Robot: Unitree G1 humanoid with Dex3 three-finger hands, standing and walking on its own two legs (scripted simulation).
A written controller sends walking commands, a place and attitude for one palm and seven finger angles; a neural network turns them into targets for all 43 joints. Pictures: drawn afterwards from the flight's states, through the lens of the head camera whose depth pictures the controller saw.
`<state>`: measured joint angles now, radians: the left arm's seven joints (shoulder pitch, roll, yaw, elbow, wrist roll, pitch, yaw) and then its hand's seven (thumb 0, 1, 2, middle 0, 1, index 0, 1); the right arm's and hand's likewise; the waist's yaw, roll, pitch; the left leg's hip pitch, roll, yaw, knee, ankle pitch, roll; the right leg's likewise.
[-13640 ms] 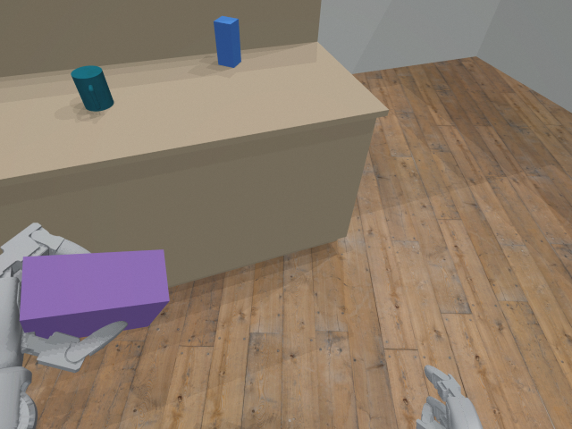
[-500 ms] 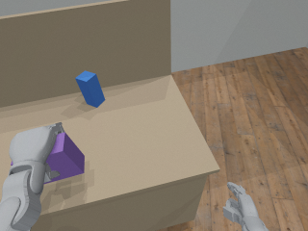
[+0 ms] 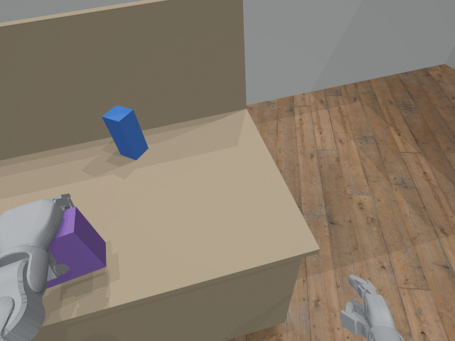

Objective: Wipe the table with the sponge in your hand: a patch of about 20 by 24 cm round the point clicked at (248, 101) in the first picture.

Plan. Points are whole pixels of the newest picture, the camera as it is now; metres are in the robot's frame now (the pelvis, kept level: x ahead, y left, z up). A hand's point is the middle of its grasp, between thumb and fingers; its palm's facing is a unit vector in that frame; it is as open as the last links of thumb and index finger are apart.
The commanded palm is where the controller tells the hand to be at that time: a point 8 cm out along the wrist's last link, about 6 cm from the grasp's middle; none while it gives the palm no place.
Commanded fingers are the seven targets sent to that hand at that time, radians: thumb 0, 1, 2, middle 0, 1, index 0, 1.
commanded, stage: move the sponge above the wiping area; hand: left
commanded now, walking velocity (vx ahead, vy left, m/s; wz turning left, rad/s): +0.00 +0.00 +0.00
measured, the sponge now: (64, 255) +0.22 +0.34 +0.04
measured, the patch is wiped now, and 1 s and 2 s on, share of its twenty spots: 0.00 0.00 0.00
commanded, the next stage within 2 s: none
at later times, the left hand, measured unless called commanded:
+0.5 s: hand (54, 246) +0.22 +0.34 +0.07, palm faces -0.04 -0.09 -1.00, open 9.9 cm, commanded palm +0.20 +0.32 +0.13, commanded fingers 0.00 0.10 1.30 -1.20 -1.60 -1.20 -1.60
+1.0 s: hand (69, 262) +0.20 +0.32 +0.05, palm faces -0.18 -0.14 -0.98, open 9.9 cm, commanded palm +0.20 +0.31 +0.13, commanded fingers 0.00 0.10 1.30 -1.20 -1.60 -1.20 -1.60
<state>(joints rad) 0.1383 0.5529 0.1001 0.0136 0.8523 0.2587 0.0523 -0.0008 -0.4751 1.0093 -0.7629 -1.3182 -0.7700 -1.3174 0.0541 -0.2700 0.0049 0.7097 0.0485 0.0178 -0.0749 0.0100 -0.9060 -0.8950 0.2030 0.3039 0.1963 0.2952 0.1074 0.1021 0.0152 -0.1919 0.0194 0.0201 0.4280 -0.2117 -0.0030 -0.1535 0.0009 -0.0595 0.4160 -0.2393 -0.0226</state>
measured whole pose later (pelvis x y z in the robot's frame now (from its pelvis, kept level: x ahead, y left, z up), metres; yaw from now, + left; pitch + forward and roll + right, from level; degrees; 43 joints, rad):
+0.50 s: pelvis -0.01 +0.01 +0.00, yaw +1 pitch -1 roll +0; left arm 0.11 0.52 0.04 0.03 0.86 0.29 0.03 0.00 -0.48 1.01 -0.76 -1.32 -0.77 -1.32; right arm 0.05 -0.26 0.02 0.70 0.05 0.02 -0.06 0.01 -0.91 -0.89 0.20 0.30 0.20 0.30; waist 0.11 0.11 0.00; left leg -0.21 -0.01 0.01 0.42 -0.20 0.02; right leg -0.16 -0.02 -0.07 0.41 -0.23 0.00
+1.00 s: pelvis +0.00 +0.01 +0.00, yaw +1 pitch -1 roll +0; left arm 0.15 0.51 -0.01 0.01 0.86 0.28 -0.05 0.00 -0.47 1.01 -0.76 -1.32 -0.77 -1.31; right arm 0.05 -0.29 0.02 0.69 0.04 0.02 -0.07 0.01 -0.91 -0.90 0.20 0.30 0.20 0.30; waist 0.11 0.12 0.02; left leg -0.19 0.00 0.00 0.42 -0.20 0.01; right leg -0.15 -0.01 -0.07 0.41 -0.23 -0.01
